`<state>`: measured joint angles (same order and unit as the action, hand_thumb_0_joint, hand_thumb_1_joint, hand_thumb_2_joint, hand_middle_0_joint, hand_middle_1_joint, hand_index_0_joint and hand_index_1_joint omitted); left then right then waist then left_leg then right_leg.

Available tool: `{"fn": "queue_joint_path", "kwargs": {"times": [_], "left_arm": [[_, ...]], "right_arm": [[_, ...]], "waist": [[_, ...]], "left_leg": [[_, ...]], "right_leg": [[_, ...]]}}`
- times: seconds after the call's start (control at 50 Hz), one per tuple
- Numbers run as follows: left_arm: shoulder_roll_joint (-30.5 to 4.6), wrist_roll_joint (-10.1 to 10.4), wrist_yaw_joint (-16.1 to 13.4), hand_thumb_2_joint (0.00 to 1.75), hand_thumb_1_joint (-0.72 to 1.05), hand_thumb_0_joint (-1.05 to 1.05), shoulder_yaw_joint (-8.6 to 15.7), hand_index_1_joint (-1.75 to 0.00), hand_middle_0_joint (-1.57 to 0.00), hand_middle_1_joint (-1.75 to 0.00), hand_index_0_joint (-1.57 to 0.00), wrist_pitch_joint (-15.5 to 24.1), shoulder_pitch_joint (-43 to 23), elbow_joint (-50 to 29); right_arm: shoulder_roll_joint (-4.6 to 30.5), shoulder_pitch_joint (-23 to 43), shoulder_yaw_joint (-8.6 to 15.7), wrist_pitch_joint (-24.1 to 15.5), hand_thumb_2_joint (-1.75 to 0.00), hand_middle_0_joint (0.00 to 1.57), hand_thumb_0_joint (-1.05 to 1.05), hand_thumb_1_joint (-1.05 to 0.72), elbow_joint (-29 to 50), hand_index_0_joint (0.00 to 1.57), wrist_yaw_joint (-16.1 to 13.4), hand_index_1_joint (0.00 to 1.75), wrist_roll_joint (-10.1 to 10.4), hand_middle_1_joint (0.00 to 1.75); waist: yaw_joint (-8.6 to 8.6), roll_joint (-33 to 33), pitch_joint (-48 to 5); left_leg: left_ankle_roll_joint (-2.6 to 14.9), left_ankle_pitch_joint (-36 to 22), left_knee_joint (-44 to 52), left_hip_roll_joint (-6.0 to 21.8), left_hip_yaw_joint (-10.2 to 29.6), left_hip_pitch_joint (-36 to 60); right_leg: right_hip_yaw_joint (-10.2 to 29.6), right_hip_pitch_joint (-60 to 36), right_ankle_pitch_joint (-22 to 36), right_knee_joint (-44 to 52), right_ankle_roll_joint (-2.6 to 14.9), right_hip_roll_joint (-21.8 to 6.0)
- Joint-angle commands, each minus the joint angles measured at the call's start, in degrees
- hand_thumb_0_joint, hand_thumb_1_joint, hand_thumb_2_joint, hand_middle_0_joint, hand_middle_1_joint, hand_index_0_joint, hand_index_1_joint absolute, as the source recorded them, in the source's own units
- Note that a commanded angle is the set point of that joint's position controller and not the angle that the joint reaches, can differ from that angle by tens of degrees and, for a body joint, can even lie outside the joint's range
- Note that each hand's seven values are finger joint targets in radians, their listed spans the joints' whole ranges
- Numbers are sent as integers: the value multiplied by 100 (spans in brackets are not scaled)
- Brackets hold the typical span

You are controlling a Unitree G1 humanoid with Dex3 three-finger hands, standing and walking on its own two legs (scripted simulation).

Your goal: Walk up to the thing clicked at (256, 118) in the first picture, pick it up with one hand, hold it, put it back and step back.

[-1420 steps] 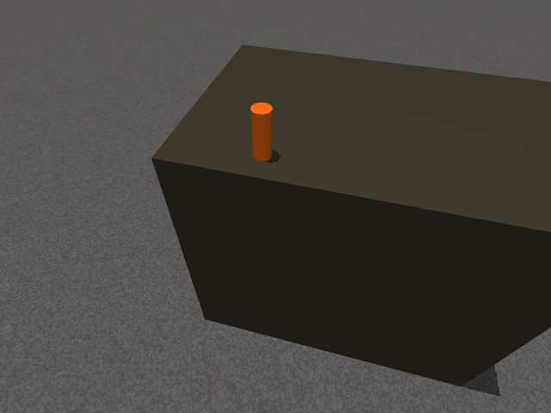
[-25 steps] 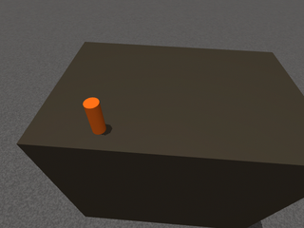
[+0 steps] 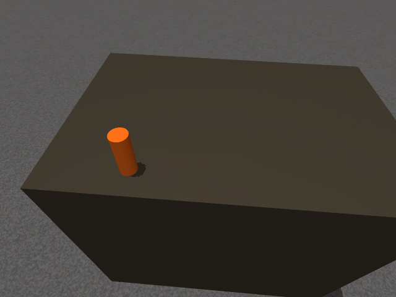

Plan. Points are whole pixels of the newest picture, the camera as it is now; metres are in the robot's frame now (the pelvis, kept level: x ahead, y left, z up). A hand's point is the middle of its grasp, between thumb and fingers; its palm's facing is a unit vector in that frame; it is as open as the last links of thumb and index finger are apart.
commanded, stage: stand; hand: left
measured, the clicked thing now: (123, 153) +0.40 +0.17 +0.07
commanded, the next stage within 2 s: step back in 0.16 s
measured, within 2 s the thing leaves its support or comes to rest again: neither
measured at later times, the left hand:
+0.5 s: hand out of the picture +0.02 +0.24 -0.16, palm faces -0.02 -0.90 -0.43, open 7.4 cm
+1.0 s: hand out of the picture -0.07 +0.28 -0.17, palm faces +0.06 -0.92 -0.38, open 7.4 cm
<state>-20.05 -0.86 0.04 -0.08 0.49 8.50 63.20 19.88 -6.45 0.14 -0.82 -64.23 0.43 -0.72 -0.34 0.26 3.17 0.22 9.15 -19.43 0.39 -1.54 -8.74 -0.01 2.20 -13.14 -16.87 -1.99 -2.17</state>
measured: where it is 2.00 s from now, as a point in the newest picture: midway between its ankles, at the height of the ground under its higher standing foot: outside the picture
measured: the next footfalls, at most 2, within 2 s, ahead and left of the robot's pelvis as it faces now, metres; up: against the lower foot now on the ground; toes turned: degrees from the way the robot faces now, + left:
left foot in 0.78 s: -0.08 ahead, +0.11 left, +0.00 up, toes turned +4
right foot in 1.18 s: -0.19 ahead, -0.14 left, +0.00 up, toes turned +2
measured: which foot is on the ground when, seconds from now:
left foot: down 0.00-0.42, up 0.44-0.76, down 0.78-1.00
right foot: down 0.00-0.80, up 0.82-1.00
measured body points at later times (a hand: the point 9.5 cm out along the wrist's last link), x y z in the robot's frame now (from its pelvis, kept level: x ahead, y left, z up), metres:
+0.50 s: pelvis -0.05 -0.03 -0.02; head +0.01 -0.06 +0.42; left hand +0.02 +0.29 -0.13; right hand +0.07 -0.35 -0.16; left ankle -0.03 +0.11 -0.70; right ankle -0.06 -0.14 -0.75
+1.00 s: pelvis -0.15 +0.00 -0.02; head -0.08 +0.02 +0.43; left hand -0.07 +0.33 -0.15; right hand -0.01 -0.30 -0.12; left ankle -0.12 +0.11 -0.75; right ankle -0.19 -0.15 -0.65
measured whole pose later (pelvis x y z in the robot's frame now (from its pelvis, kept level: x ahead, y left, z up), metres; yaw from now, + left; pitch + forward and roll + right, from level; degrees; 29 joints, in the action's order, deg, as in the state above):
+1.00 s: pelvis -0.15 +0.00 -0.02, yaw +3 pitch -1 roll -1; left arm -23.4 -0.3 -1.5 4.6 -3.0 8.3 48.9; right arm 20.3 -5.5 2.0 2.4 -50.3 0.0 -1.8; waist 0.7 1.7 9.8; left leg 1.6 15.0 -33.7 1.2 -0.3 -18.0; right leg 7.6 26.5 -30.3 -69.4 -0.1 6.1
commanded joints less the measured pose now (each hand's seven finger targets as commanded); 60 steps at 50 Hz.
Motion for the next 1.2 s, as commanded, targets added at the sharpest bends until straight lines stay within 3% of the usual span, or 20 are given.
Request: {"fn": "queue_joint_path", "kwargs": {"times": [0.0, 0.12, 0.18, 0.3, 0.34, 0.38, 0.4, 0.42, 0.48, 0.58, 0.66, 0.74, 0.76, 0.8, 0.82, 0.88, 1.02, 1.14, 1.16, 1.18], "left_arm": [[-1219, 3, -83, 90, 90, 0, 234, -30, -20, -30, -20, 103, -111, -310], [-1206, 3, -75, 90, 90, 0, 242, -30, -20, -30, -20, 93, -121, -301], [-1345, 137, -156, 90, 90, 0, 468, -30, -20, -30, -20, -17, -28, -538], [-1181, 65, -120, 90, 90, 0, 534, -30, -20, -30, -20, -240, 284, -835], [-1118, 35, -116, 90, 90, 0, 554, -30, -20, -30, -20, -212, 669, -798], [-1675, -85, -134, 90, 90, 0, 687, -30, -20, -30, -20, -98, 378, -1003], [-1967, -99, -128, 90, 90, 0, 758, -30, -20, -30, -20, -71, 82, -1161], [-2199, -155, -152, 90, 90, 0, 775, -30, -20, -30, -20, -51, -108, -1334], [-1660, -127, -166, 90, 90, 0, 707, -30, -20, -30, -20, -44, -809, -1606], [-1441, -93, -263, 90, 90, 0, 707, -30, -20, -30, -20, -82, 117, -1691], [-1641, -40, -271, 90, 90, 0, 792, -30, -20, -30, -20, -131, 212, -1833], [-1735, 18, -188, 90, 90, 0, 775, -30, -20, -30, -20, -194, -246, -2056], [-1570, 34, -168, 90, 90, 0, 719, -30, -20, -30, -20, -208, -164, -2105], [-1358, 83, -253, 90, 90, 0, 731, -30, -20, -30, -20, -243, -527, -2106], [-1427, 10, -287, 90, 90, 0, 742, -30, -20, -30, -20, -279, -513, -2044], [-1282, 106, -254, 90, 90, 0, 741, -30, -20, -30, -20, -277, 149, -1783], [-1188, 19, -158, 90, 90, 0, 716, -30, -20, -30, -20, -182, 234, -1870], [-1211, -78, -147, 90, 90, 0, 730, -30, -20, -30, -20, -34, 1136, -1461], [-1539, -163, -146, 90, 90, 0, 830, -30, -20, -30, -20, 2, 1006, -1536], [-2155, -142, -122, 90, 90, 0, 969, -30, -20, -30, -20, 4, 780, -1686]], "right_arm": [[1217, 164, 230, -88, -90, 20, 0, -90, 345, 20, -90, 30, 30, 30], [1233, 199, 221, -96, -90, 20, 0, -90, 343, 20, -85, 30, 34, 30], [1559, 196, 409, 54, -90, 20, 0, -90, 517, 20, -62, 30, 157, 30], [1763, 486, 609, 231, -90, 20, 0, -90, 1055, 20, -110, 30, 68, 30], [1645, 762, 597, 308, -90, 20, 0, -90, 1229, 20, -103, 30, 56, 30], [1178, 763, 463, 365, -90, 20, 0, -90, 1393, 20, -71, 30, 170, 30], [1022, 511, 421, 407, -90, 20, 0, -90, 1362, 20, -102, 30, 134, 30], [1147, 299, 477, 450, -90, 20, 0, -90, 1341, 20, -168, 30, 54, 30], [1437, -227, 574, 435, -90, 20, 0, -90, 1182, 20, -165, 30, 158, 30], [1339, 105, 409, 318, -90, 20, 0, -90, 1493, 20, -197, 30, 55, 30], [1371, 26, 432, 269, -90, 20, 0, -90, 1579, 20, -170, 30, -18, 30], [1391, -675, 549, 230, -90, 20, 0, -90, 1341, 20, -89, 30, -58, 30], [1594, -610, 621, 213, -90, 20, 0, -90, 1408, 20, -90, 30, -109, 30], [2391, -357, 787, 212, -90, 20, 0, -90, 1576, 20, -45, 30, -56, 30], [2213, -339, 786, 204, -90, 20, 0, -90, 1574, 20, -70, 30, -94, 30], [1663, 296, 611, 217, -90, 20, 0, -90, 1775, 20, -173, 30, -116, 30], [1536, -108, 618, 216, -90, 20, 0, -90, 1894, 20, -173, 30, -84, 30], [1633, 307, 621, 377, -90, 20, 0, -90, 2072, 20, -108, 30, 37, 30], [1405, 226, 546, 381, -90, 20, 0, -90, 2114, 20, -89, 30, 70, 30], [1100, 470, 486, 367, -90, 20, 0, -90, 2230, 20, -92, 30, 134, 30]], "waist": [[2, 16, -449], [26, -49, -401], [29, -239, -429], [99, -1174, -811], [347, -871, -867], [273, 690, -363], [149, 996, -194], [149, 1123, -272], [-230, 613, -329], [402, 831, -757], [395, 1056, -769], [-58, 931, -971], [-43, 375, -931], [-347, -1646, -905], [-286, -1154, -694], [187, -889, -293], [-137, -1008, -566], [253, -925, -914], [181, -209, -681], [307, 1330, -315]], "left_leg": [[128, -1259, 141, 743, 633, 455], [140, -963, 200, 732, 652, 382], [547, -3178, -450, 945, 812, 345], [1368, -2086, -360, 1639, 1384, -542], [1106, -1750, -1091, 1340, 1091, -600], [297, 171, -2534, -194, 553, -1292], [107, 2390, -3574, -763, 738, -1761], [164, 2867, -4500, -591, 1110, -1816], [54, 1990, -5169, -601, 1228, -1893], [-94, 1927, -3978, -339, 968, -2560], [-52, 2007, -2712, -102, 548, -1880], [106, 537, -1012, -180, 67, -488], [279, -599, -759, 274, 633, -188], [1714, -2107, -122, 2160, 3025, -434], [1722, -1891, -83, 2119, 2853, -599], [1293, -2108, -471, 1496, 1568, -338], [1485, -2123, -744, 1492, 1242, 557], [895, -763, -1464, 1213, 953, -364], [521, 113, -1947, 800, 790, -1287], [95, 1861, -2984, -349, 409, -2174]], "right_leg": [[307, 275, 1045, 244, 248, -606], [332, 261, 860, 267, 264, -611], [-53, 639, 1702, -973, 305, -232], [-24, 822, -1311, -2845, 469, 262], [46, 753, -455, -1846, 481, 92], [1503, 920, 1582, -234, 713, -1103], [2069, 980, 2615, -192, 1274, -1774], [2586, 1406, 2903, -252, 1925, -2318], [1109, 1115, 2938, -735, 1440, -1312], [1043, -681, 3645, -1375, 1469, -1404], [1095, -418, 3907, -1566, 1532, -1576], [718, 654, 2629, -1965, 1101, -1211], [572, 1163, 1815, -2252, 802, -898], [342, 2109, -2635, -4458, 332, 824], [885, 2250, -2688, -5217, 333, 810], [998, 2802, -1856, -5724, 329, 788], [554, 2401, -1717, -4023, -48, 545], [-45, 627, 163, -642, 280, 317], [1042, 444, 2, -493, 496, -242], [2768, 868, 469, -113, 1214, -1476]]}}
